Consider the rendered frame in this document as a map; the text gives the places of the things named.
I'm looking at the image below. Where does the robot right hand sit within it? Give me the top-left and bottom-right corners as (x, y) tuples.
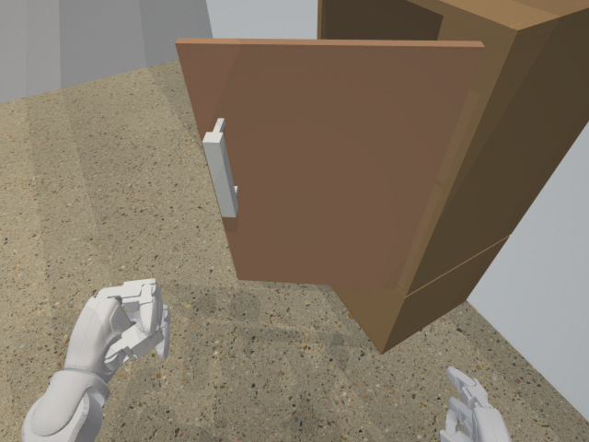
(440, 366), (513, 442)

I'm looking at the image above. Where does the robot left hand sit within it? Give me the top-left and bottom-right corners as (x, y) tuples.
(64, 278), (172, 384)

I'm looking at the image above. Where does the cupboard door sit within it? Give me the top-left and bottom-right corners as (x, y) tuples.
(175, 38), (485, 289)

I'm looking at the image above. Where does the left robot forearm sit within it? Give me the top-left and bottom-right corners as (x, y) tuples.
(22, 368), (110, 442)

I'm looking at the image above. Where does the handle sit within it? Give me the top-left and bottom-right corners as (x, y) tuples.
(202, 118), (238, 217)

